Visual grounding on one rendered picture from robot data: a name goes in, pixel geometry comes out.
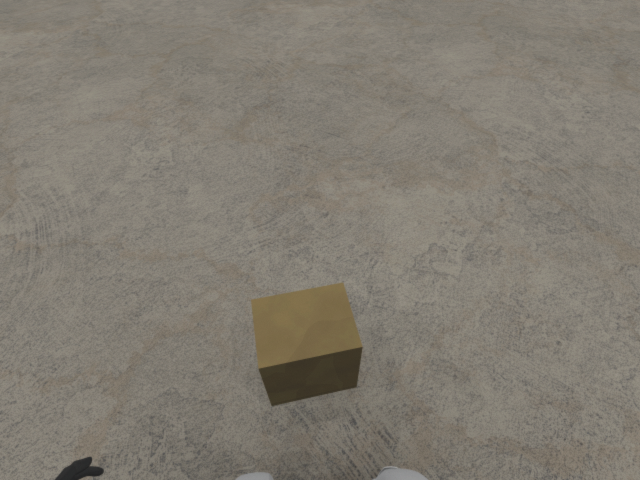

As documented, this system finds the carton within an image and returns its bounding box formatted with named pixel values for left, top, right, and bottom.
left=251, top=283, right=363, bottom=406

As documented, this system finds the left robot hand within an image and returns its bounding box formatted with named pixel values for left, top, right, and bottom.
left=55, top=457, right=104, bottom=480

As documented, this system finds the robot right shin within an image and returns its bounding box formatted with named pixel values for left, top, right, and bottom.
left=378, top=466, right=397, bottom=476

